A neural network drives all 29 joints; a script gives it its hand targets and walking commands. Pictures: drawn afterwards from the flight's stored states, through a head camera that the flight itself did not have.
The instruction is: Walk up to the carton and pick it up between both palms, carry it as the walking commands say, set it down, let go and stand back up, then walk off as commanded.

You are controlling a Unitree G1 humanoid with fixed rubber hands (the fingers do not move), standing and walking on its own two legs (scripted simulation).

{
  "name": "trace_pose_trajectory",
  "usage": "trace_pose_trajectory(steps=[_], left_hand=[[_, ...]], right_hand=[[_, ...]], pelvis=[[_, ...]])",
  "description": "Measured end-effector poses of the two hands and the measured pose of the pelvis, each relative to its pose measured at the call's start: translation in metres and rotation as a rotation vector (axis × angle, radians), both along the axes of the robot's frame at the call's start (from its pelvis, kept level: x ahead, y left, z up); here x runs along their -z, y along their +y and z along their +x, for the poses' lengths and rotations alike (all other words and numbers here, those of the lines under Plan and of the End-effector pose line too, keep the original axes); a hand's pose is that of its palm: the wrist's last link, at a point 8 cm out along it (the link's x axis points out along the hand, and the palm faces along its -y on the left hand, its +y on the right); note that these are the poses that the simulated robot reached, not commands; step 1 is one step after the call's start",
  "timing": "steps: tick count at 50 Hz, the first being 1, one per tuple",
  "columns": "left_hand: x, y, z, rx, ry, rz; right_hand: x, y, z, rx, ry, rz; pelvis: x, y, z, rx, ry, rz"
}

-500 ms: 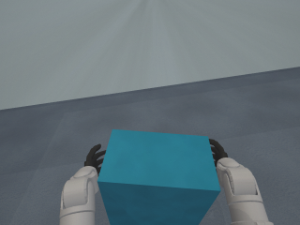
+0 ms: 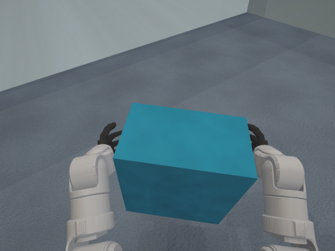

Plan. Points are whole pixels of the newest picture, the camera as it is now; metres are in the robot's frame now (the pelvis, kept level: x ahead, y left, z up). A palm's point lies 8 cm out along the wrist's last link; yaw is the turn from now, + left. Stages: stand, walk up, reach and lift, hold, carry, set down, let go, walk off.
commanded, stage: carry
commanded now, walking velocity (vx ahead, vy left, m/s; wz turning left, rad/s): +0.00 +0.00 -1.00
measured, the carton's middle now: (179, 169) +0.31 +0.00 +0.05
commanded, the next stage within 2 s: none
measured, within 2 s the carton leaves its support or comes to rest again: neither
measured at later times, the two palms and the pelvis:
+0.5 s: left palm (196, 149) +0.33 -0.03 +0.10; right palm out of the picture +0.18 -0.34 +0.09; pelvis -0.03 -0.05 +0.00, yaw -28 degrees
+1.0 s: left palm out of the picture +0.19 -0.28 +0.09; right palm out of the picture -0.10 -0.46 +0.08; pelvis -0.11 -0.11 +0.00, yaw -57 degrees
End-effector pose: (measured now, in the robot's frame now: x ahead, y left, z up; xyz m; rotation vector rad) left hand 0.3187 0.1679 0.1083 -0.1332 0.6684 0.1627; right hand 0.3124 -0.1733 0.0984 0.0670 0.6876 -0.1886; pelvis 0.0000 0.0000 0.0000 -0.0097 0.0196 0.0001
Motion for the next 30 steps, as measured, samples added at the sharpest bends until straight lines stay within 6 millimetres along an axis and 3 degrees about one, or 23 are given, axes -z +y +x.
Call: trace_pose_trajectory(steps=[5, 11, 16, 21, 30], left_hand=[[0.03, -0.058, 0.008, 0.116, 0.049, -0.013], [0.044, -0.095, 0.008, 0.196, 0.046, -0.075], [0.028, -0.119, 0.009, 0.254, 0.015, -0.071], [0.004, -0.162, 0.017, 0.346, -0.078, -0.037], [0.012, -0.249, -0.008, 0.533, 0.017, -0.03]], right_hand=[[0.02, -0.055, -0.03, 0.146, 0.045, 0.017], [0.021, -0.086, -0.063, 0.263, 0.036, -0.004], [0.012, -0.104, -0.085, 0.333, -0.001, 0.018], [0.007, -0.137, -0.104, 0.389, -0.084, 0.015], [0.005, -0.196, -0.184, 0.569, 0.009, 0.009]], pelvis=[[0.002, -0.004, -0.01, 0.089, 0.024, -0.005], [-0.004, -0.011, -0.021, 0.208, 0.045, 0.025], [-0.011, -0.021, -0.022, 0.334, 0.064, 0.028], [-0.001, -0.039, -0.025, 0.44, 0.044, 0.015], [-0.013, -0.056, -0.045, 0.574, 0.045, 0.028]])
